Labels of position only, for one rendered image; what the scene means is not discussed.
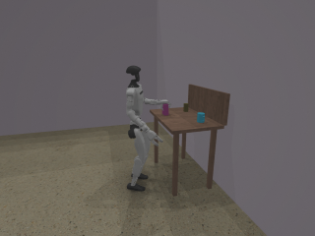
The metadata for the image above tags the sponge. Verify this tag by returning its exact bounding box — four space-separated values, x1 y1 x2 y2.
161 103 169 116

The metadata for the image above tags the left robot hand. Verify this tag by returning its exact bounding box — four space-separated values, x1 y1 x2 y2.
159 99 172 110

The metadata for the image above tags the left robot foot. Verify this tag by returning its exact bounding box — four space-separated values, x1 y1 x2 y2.
131 173 149 180

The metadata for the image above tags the robot right forearm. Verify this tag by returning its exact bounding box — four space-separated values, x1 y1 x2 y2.
127 110 150 134

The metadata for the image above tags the table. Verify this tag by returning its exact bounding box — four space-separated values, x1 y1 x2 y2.
150 84 230 197

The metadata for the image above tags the humanoid robot torso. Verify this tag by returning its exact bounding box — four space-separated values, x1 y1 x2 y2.
126 86 144 130

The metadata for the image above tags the robot left forearm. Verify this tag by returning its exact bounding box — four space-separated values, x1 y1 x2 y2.
144 97 161 105

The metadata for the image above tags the right robot hand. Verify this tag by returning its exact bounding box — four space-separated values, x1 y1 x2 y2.
146 130 163 147

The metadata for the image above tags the right robot upper arm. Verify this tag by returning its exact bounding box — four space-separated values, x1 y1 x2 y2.
126 88 136 116

